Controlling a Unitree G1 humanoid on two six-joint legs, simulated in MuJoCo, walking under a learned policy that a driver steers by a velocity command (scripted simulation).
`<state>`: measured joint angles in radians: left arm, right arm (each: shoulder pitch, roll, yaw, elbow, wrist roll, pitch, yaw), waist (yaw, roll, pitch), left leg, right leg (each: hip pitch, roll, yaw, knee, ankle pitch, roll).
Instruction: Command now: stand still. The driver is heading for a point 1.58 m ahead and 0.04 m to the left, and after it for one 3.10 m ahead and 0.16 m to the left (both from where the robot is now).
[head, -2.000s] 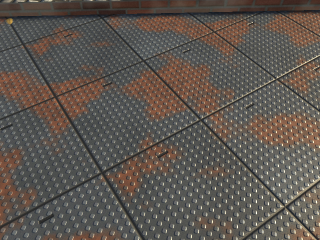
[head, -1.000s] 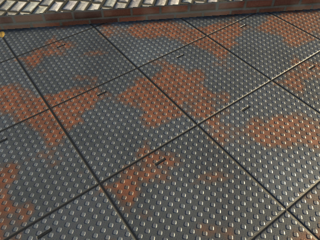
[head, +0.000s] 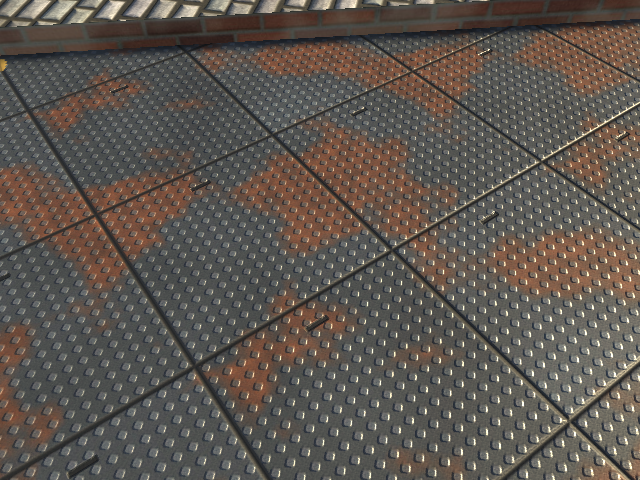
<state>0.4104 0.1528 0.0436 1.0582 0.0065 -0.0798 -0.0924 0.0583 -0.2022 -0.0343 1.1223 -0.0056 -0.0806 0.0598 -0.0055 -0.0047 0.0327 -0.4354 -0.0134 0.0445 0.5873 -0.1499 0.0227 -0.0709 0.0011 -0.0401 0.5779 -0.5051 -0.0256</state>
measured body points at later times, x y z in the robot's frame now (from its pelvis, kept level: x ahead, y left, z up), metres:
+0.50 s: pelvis +0.10 +0.03 +0.01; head +0.10 +0.03 +0.46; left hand +0.07 +0.27 -0.14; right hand +0.12 -0.20 -0.14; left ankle +0.10 +0.11 -0.72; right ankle -0.01 -0.10 -0.63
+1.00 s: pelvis +0.35 -0.07 -0.07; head +0.38 -0.09 +0.38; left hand +0.56 +0.10 -0.19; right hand +0.12 -0.21 -0.19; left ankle +0.11 +0.11 -0.72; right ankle +0.49 -0.21 -0.81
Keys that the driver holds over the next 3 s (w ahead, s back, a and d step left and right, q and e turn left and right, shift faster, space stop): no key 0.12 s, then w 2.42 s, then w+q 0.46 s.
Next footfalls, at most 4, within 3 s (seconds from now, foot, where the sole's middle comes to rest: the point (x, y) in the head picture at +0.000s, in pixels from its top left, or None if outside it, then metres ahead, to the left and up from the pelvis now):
1.02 right None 0.51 -0.22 -0.88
1.52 left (332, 365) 0.82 0.01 -0.88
2.06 right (419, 271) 1.11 -0.24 -0.88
2.62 left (334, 193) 1.42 -0.01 -0.88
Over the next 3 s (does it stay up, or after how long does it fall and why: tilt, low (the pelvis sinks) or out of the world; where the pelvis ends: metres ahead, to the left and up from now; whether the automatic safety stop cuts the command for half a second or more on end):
stays up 1.44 -0.09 -0.09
